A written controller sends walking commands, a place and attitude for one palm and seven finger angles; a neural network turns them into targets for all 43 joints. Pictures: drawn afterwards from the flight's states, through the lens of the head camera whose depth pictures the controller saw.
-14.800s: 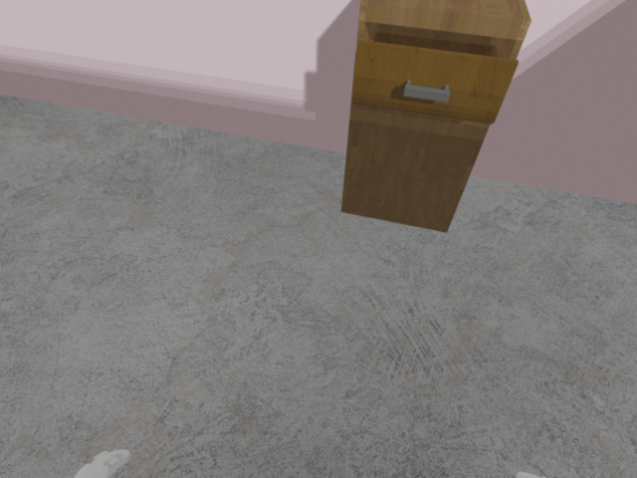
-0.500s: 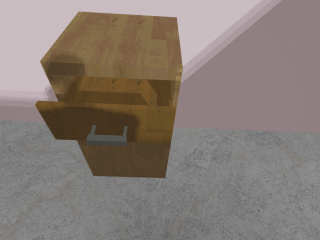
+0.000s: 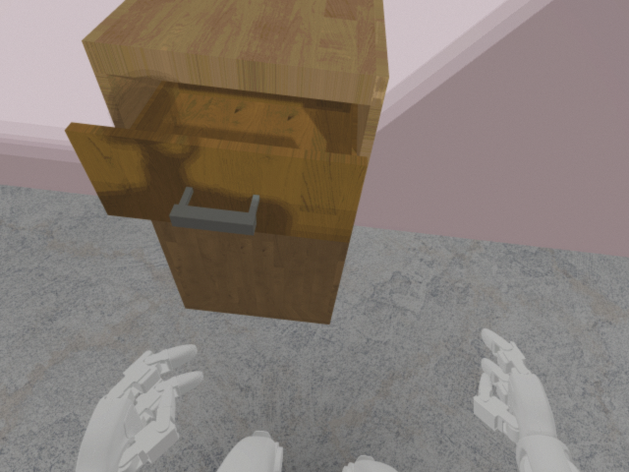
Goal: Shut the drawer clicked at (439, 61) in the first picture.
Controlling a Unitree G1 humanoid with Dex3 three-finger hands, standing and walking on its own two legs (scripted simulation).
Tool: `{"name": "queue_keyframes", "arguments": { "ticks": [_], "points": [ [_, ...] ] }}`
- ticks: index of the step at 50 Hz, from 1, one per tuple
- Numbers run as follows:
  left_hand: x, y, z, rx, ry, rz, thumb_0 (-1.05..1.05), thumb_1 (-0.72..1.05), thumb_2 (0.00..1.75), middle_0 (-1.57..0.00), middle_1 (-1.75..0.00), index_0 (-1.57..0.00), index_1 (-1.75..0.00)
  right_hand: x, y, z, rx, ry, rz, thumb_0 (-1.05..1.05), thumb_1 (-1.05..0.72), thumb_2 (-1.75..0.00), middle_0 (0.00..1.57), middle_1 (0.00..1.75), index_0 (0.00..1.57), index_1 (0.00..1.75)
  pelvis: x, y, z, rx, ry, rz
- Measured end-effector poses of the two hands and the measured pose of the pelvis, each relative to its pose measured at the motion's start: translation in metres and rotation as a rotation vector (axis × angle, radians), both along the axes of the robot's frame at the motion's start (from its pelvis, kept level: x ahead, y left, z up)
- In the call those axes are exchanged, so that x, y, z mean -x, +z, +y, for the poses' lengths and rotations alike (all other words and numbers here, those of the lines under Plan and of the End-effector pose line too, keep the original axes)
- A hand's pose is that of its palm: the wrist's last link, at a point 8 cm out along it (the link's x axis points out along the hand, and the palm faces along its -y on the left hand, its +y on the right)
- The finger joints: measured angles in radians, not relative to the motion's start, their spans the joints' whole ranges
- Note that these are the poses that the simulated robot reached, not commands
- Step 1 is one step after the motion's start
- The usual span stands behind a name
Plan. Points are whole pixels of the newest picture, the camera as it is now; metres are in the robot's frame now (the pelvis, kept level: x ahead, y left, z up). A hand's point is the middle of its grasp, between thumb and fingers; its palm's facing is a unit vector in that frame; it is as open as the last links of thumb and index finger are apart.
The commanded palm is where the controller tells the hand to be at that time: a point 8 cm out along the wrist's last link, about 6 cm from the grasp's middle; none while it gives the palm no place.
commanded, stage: raise the hand and make a fist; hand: left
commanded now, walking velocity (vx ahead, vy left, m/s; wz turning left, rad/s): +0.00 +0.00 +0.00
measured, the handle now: (217, 208) +0.47 +0.20 +0.03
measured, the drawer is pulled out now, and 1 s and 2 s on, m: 0.15 0.15 0.15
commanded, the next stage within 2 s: bring the fist close to the handle in 1.44 s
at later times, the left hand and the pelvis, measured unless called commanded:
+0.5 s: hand (166, 327) +0.24 +0.19 +0.09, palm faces +0.12 -0.99 -0.09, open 3.4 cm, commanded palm +0.20 +0.23 +0.09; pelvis +0.04 -0.01 +0.02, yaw +0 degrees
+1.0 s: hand (197, 311) +0.26 +0.16 +0.11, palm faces -0.04 -1.00 -0.02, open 3.2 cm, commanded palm +0.24 +0.22 +0.13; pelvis +0.04 +0.01 +0.04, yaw +1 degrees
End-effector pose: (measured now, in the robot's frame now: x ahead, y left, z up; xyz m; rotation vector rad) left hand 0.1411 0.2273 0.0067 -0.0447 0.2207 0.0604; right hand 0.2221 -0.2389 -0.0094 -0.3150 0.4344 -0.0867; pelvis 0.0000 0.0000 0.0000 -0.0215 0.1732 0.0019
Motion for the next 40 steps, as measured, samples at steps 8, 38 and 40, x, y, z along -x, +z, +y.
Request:
{"name": "queue_keyframes", "arguments": {
  "ticks": [8,38,40],
  "points": [
    [-0.020,0.069,0.002,-0.113,0.026,-0.382,0.02,0.90,0.90,-0.64,-0.79,-0.64,-0.78,-0.009,-0.043,0.027,-0.058,0.097,0.054,0.01,-0.90,-0.90,0.20,0.30,0.20,0.30,0.001,-0.015,-0.009,0.045,0.041,0.035],
    [-0.089,0.099,-0.002,-0.091,-0.035,-0.267,0.02,0.89,0.90,-1.25,-1.44,-1.24,-1.43,0.004,-0.023,0.003,-0.076,-0.085,0.164,0.01,-0.91,-0.90,0.20,0.30,0.20,0.30,-0.039,0.022,-0.001,0.009,0.006,0.018],
    [-0.094,0.109,0.002,-0.092,-0.011,-0.298,0.02,0.89,0.90,-1.28,-1.48,-1.28,-1.47,-0.001,-0.020,0.012,-0.097,-0.061,0.150,0.01,-0.91,-0.90,0.20,0.30,0.20,0.30,-0.040,0.024,0.000,0.012,0.009,0.010]
  ]
}}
